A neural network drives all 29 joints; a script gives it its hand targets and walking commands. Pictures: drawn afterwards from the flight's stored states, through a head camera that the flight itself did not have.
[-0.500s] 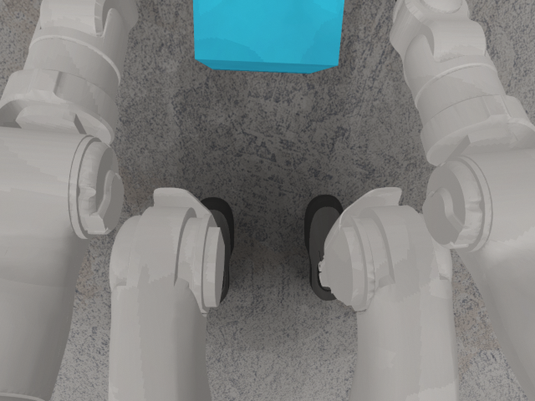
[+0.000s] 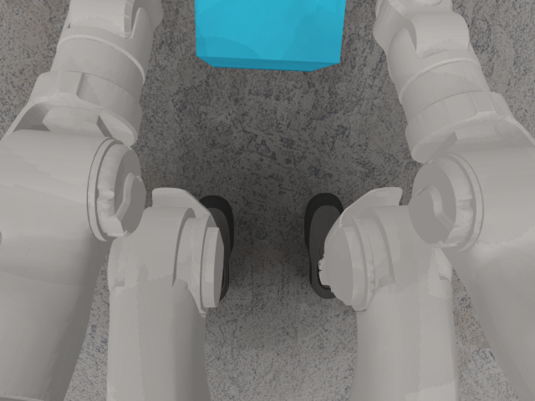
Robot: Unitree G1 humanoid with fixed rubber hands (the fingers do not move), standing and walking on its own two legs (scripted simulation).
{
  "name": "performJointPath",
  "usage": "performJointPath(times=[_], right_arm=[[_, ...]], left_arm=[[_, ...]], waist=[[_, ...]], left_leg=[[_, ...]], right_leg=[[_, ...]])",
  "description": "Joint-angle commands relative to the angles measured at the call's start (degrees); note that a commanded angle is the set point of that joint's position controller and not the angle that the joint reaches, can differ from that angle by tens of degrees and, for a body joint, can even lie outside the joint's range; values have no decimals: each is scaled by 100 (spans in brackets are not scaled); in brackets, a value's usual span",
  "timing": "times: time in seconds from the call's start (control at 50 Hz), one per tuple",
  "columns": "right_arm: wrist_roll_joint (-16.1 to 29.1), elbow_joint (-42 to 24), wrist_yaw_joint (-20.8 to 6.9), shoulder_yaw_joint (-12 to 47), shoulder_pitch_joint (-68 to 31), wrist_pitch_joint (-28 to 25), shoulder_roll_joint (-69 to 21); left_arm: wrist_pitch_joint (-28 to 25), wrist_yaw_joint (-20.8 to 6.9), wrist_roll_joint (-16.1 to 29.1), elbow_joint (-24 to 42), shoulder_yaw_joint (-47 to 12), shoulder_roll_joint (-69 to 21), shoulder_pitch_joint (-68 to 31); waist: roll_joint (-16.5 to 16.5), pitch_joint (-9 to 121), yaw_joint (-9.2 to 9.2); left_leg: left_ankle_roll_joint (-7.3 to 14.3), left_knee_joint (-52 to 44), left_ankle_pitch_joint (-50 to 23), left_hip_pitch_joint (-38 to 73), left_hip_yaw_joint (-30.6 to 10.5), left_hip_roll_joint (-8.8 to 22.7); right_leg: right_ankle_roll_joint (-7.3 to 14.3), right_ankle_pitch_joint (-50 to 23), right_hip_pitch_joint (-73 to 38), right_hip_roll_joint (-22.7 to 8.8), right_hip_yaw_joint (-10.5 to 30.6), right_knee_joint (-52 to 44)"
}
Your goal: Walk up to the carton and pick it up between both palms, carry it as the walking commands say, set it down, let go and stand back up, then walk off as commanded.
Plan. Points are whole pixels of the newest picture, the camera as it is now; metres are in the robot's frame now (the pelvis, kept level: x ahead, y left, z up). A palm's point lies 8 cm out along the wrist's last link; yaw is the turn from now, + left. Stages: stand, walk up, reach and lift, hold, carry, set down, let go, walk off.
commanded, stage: reach and lift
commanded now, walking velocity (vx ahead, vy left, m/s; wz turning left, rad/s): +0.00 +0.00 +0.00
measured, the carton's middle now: out of the picture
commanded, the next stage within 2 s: none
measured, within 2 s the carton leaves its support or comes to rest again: leaves its support in 0.96 s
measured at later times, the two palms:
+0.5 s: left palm out of the picture +0.56 +0.15 -0.19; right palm out of the picture +0.55 -0.11 -0.19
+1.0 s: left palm out of the picture +0.55 +0.14 -0.18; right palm out of the picture +0.54 -0.11 -0.18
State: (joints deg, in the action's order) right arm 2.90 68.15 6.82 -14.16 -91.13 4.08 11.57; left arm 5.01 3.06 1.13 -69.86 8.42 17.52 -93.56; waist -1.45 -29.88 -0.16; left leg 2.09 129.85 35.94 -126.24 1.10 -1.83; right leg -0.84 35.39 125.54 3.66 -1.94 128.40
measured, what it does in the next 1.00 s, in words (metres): stands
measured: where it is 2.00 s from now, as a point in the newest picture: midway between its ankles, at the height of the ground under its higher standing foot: (270, 263)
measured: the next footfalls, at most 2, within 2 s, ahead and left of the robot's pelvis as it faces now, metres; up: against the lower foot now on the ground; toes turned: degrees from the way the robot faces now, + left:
none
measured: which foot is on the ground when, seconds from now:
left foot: down 0.00-1.00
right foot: down 0.00-1.00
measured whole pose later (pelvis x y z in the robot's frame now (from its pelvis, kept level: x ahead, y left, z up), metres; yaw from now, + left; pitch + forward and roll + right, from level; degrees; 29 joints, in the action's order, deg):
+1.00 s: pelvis +0.01 +0.00 +0.00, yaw +0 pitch +30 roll -2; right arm 6.5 60.1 9.8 -11.4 -85.2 11.3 10.2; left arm 12.3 6.1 1.6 -60.4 9.4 14.4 -87.4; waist -1.4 -28.3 0.0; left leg 0.9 131.9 37.6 -124.6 0.0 -4.3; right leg -2.5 37.8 123.5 6.8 -0.8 130.6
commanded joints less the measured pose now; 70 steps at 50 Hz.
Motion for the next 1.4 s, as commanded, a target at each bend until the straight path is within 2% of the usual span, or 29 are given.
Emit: performJointPath(times=[0.0,0.08,0.12,0.18,0.3,0.68,0.78,0.9,0.96,1.04,1.16,1.28,1.38], right_arm=[[-117,-664,-396,235,-1696,-38,-1326],[-309,-799,-986,462,-2110,132,-3455],[-339,-862,-1246,569,-2107,239,-4197],[-335,-912,-1460,622,-1923,348,-4708],[-196,-1002,-1629,716,-1821,434,-5087],[282,-1082,-1587,1209,-2004,449,-5579],[470,-1435,-1502,1472,-2292,414,-5745],[846,-2177,-1338,1826,-3072,369,-5833],[923,-2439,-1238,1913,-3442,393,-5801],[828,-2606,-1145,1903,-3820,495,-5771],[438,-2704,-1103,1679,-4111,669,-5794],[207,-3072,-1107,1636,-4242,805,-5900],[40,-2998,-1170,1566,-3970,930,-6071]], left_arm=[[-8,-409,-166,633,-177,-1317,-1805],[196,-990,-335,672,-425,-3512,-2091],[308,-1237,-380,680,-450,-4272,-2026],[424,-1442,-385,788,-490,-4749,-1872],[527,-1616,-332,900,-616,-5203,-1616],[514,-1613,3,959,-944,-5678,-1577],[468,-1536,226,1300,-1180,-5832,-1888],[446,-1347,555,1896,-1465,-5948,-2555],[502,-1255,626,2023,-1563,-6005,-2798],[653,-1199,530,1848,-1440,-6159,-2843],[937,-1298,157,1236,-911,-6543,-2555],[1123,-1341,-32,1212,-757,-6869,-2396],[1193,-1297,-237,1302,-743,-6976,-2239]], waist=[[311,5590,-32],[395,5131,-67],[393,4986,-46],[395,4941,-48],[480,4881,-105],[415,4757,43],[401,5589,82],[371,7290,108],[405,7837,87],[401,8080,82],[264,7957,-22],[251,8489,-160],[385,8605,-163]], left_leg=[[-218,-1026,-2077,2921,-427,-331],[-153,-995,-1957,2740,-397,-445],[-117,-949,-1924,2628,-341,-486],[-69,-887,-1921,2490,-282,-487],[-13,-814,-2083,2488,-284,-506],[130,-798,-2376,2635,-341,-527],[90,-756,-2686,2988,-299,-539],[15,-706,-3119,3630,-213,-553],[-26,-761,-3114,3933,-189,-558],[-48,-908,-2741,4052,-129,-574],[-9,-1145,-2142,3680,-49,-626],[-7,-1325,-2189,3781,-33,-686],[-45,-1483,-2236,3915,-24,-701]], right_leg=[[-112,-1995,-2522,362,135,-719],[-39,-1906,-2257,485,105,-635],[-14,-1883,-2197,524,83,-596],[14,-1893,-2092,555,57,-561],[66,-1921,-1821,566,23,-498],[177,-1914,-1767,580,51,-454],[156,-2225,-2235,601,32,-443],[105,-2787,-3076,609,-25,-457],[74,-2781,-3257,607,-66,-536],[28,-2431,-3320,600,-137,-690],[-21,-1910,-3271,589,-213,-968],[-65,-1963,-3390,594,-279,-1174],[-93,-1944,-3182,610,-301,-1313]])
